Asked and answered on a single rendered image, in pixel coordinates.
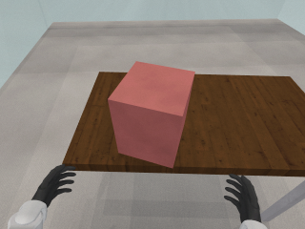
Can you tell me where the left robot hand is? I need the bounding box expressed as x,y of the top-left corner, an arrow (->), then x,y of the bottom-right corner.
31,164 -> 76,208

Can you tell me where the carton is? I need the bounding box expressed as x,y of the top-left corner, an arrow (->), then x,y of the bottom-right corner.
108,61 -> 195,168

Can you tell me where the robot right forearm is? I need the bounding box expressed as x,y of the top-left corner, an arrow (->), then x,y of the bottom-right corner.
239,219 -> 268,229

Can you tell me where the robot left forearm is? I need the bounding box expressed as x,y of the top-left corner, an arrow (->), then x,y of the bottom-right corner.
8,199 -> 48,229

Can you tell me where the right robot hand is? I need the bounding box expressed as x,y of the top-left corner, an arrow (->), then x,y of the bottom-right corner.
224,174 -> 262,223

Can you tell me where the table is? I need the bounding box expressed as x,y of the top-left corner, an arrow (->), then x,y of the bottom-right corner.
62,72 -> 305,221

